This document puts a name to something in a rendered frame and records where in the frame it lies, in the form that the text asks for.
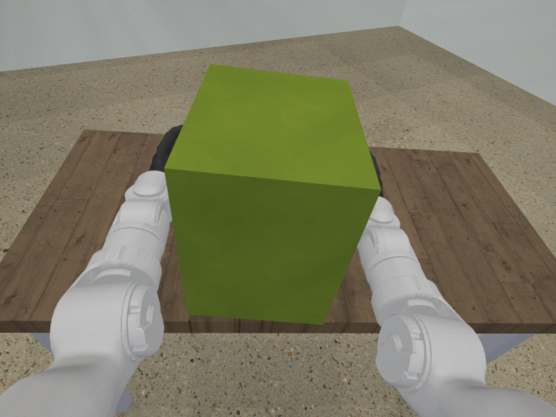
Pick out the carton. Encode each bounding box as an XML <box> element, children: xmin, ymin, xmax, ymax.
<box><xmin>164</xmin><ymin>64</ymin><xmax>381</xmax><ymax>325</ymax></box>

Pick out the robot left hand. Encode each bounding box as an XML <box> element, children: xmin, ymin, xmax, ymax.
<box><xmin>149</xmin><ymin>125</ymin><xmax>183</xmax><ymax>172</ymax></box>

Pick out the left robot upper arm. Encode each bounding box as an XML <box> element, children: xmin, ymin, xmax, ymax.
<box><xmin>0</xmin><ymin>281</ymin><xmax>164</xmax><ymax>417</ymax></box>

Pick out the robot left forearm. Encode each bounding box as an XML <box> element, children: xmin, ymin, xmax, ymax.
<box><xmin>50</xmin><ymin>170</ymin><xmax>172</xmax><ymax>357</ymax></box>

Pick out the right robot upper arm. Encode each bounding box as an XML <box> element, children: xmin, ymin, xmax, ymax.
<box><xmin>375</xmin><ymin>310</ymin><xmax>556</xmax><ymax>417</ymax></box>

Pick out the robot right hand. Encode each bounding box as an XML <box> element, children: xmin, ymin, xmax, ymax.
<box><xmin>369</xmin><ymin>150</ymin><xmax>384</xmax><ymax>198</ymax></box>

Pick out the robot right forearm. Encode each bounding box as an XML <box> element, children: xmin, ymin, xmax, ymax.
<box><xmin>357</xmin><ymin>196</ymin><xmax>487</xmax><ymax>370</ymax></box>

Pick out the table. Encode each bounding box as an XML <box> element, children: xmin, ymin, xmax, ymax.
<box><xmin>0</xmin><ymin>129</ymin><xmax>556</xmax><ymax>413</ymax></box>

